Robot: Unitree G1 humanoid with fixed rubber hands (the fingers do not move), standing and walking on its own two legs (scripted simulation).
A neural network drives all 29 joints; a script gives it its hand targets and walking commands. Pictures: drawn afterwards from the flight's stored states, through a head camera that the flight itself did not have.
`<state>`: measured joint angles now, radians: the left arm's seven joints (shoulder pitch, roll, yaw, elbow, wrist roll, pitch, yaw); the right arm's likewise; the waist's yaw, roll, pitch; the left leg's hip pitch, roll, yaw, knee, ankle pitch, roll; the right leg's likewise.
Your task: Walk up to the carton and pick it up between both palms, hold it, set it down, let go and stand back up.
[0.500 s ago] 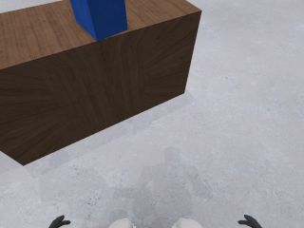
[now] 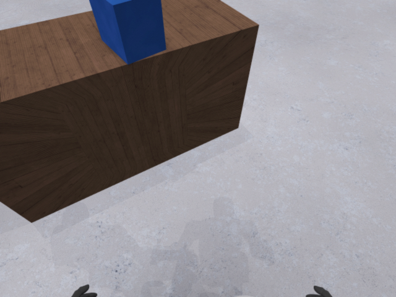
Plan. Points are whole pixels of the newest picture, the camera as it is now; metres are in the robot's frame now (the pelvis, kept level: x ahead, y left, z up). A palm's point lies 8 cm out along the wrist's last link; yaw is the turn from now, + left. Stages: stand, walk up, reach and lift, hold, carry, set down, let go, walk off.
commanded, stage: stand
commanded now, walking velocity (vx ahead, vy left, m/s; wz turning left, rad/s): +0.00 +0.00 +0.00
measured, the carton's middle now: (127, 18) +1.03 +0.26 +0.05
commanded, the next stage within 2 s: walk up in 1.42 s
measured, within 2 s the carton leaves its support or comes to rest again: neither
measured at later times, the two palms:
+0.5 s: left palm out of the picture +0.08 +0.27 -0.10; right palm out of the picture +0.08 -0.27 -0.10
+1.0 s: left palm out of the picture +0.07 +0.28 -0.10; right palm out of the picture +0.06 -0.26 -0.10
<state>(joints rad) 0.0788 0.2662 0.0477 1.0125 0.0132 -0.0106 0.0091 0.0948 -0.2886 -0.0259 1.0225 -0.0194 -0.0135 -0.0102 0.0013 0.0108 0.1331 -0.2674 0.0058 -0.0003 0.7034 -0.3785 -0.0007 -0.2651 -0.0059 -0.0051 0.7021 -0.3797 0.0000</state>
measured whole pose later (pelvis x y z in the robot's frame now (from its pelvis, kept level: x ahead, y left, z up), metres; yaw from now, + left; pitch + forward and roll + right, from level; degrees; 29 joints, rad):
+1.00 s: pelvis -0.01 +0.01 +0.03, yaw +0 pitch -4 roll +0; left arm 0.10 0.27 0.04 1.10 0.01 -0.01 0.00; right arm 0.10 -0.28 -0.04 1.11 -0.02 -0.02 0.00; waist 0.00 0.00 0.09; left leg -0.12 -0.01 0.01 0.38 -0.19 0.01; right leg -0.12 -0.02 0.01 0.37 -0.19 0.02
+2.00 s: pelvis +0.05 +0.02 -0.01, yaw +14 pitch -5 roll +0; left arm 0.32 0.39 0.12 0.80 0.04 -0.02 -0.05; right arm 0.31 -0.37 -0.09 0.83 -0.03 -0.08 0.04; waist 0.03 -0.04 0.14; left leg -0.36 -0.03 0.05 0.71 -0.25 0.05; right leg -0.17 -0.06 -0.07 0.83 -0.51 -0.02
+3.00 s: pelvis +0.25 -0.05 -0.05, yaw +28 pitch -4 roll +0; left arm 0.17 0.36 0.08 0.85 0.02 -0.02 -0.02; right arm 0.25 -0.41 -0.05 0.93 -0.01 -0.08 -0.04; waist 0.00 0.00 0.15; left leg -0.49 0.00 -0.03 1.03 -0.50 0.04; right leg -0.49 -0.05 -0.06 1.04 -0.48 -0.01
